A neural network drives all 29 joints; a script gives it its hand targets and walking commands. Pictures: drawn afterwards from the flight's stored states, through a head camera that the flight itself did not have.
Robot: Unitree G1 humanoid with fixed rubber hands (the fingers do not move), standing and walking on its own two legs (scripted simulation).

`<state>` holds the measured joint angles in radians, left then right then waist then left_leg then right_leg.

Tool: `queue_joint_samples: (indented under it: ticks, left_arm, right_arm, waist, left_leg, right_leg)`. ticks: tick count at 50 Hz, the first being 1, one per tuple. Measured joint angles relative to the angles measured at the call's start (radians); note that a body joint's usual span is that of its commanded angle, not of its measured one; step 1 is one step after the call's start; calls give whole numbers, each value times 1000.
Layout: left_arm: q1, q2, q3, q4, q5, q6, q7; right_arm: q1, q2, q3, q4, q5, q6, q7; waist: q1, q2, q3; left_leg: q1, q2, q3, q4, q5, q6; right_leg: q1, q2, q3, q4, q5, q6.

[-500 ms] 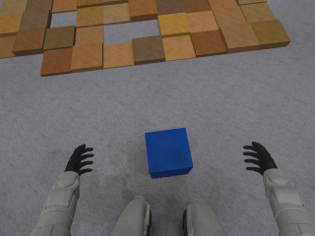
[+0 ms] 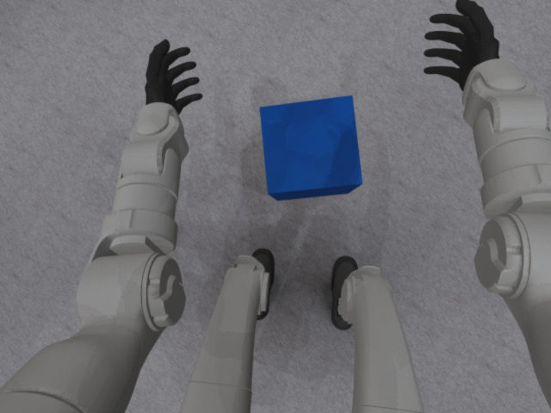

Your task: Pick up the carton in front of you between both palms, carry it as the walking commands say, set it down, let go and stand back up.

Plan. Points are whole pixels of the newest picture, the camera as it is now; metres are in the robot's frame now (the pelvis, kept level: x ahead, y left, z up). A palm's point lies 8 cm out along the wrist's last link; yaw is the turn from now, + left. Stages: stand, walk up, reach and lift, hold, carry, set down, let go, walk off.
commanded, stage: reach and lift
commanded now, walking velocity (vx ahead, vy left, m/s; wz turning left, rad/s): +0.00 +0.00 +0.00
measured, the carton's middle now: (309, 155) +0.51 +0.02 -0.52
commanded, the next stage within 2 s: none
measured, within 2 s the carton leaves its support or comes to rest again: leaves its support in 1.78 s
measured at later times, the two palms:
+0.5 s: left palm (209, 140) +0.48 +0.22 -0.29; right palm (411, 124) +0.53 -0.17 -0.30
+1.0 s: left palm (229, 152) +0.49 +0.21 -0.45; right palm (383, 142) +0.54 -0.16 -0.46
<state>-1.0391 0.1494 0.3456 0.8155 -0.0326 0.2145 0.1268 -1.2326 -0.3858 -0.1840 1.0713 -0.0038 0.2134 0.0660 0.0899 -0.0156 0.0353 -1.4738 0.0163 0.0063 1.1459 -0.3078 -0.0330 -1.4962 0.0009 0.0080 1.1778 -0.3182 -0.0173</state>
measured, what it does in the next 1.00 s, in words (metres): lowers itself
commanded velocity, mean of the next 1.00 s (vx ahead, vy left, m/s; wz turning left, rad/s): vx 0.00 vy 0.00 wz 0.00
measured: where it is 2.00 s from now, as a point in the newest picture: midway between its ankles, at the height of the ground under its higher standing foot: (299, 301)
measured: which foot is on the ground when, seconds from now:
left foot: down 0.00-1.00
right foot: down 0.00-1.00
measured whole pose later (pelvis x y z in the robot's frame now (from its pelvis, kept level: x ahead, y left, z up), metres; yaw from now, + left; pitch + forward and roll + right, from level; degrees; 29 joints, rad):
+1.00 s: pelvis -0.02 +0.01 -0.27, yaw +3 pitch +38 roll +3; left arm -1.39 0.28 0.12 1.11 -0.30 0.02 0.17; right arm -1.51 -0.48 0.07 1.22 0.25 0.04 -0.07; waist 0.07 0.04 0.36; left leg -2.29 -0.03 0.00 2.14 -0.51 -0.05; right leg -2.31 -0.02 0.03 2.18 -0.53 -0.01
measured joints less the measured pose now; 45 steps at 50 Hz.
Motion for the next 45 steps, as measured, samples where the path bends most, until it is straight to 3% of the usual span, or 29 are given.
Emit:
queue_joint_samples:
  ticks: [8, 14, 21, 29, 45]
  left_arm:
    - [-10, -42, 75, -10, 67, -76, -27]
    - [50, -45, 88, 20, 77, -144, -43]
    - [63, -12, 13, 28, -5, -184, -23]
    - [-13, 43, -97, 9, -131, -158, 29]
    - [-301, 94, -175, 258, -203, -171, 47]
  right_arm:
    - [-28, 42, -69, -5, -78, -63, -13]
    - [48, 89, -82, -24, -90, -118, -42]
    - [94, 74, -8, -68, -7, -149, -77]
    - [27, -6, 100, -90, 118, -136, -107]
    - [-255, -83, 209, 153, 225, -158, -123]
  waist:
    - [0, 0, -64]
    - [-15, -3, -146]
    - [-32, 2, -159]
    - [-30, 16, -29]
    - [-26, 41, 270]
  left_leg:
    - [-133, 2, 2, 13, -12, -2]
    - [-290, 0, 1, 142, -78, -3]
    - [-512, -15, -2, 389, -162, -4]
    - [-679, -24, 1, 668, -211, 1]
    - [-796, -35, 1, 941, -197, -8]
  right_leg:
    - [-136, 2, 3, 16, -11, -1]
    - [-292, 2, 5, 142, -76, 0]
    - [-512, -5, 13, 390, -164, 7]
    - [-679, -8, 22, 668, -212, 14]
    - [-796, -11, 28, 946, -201, 11]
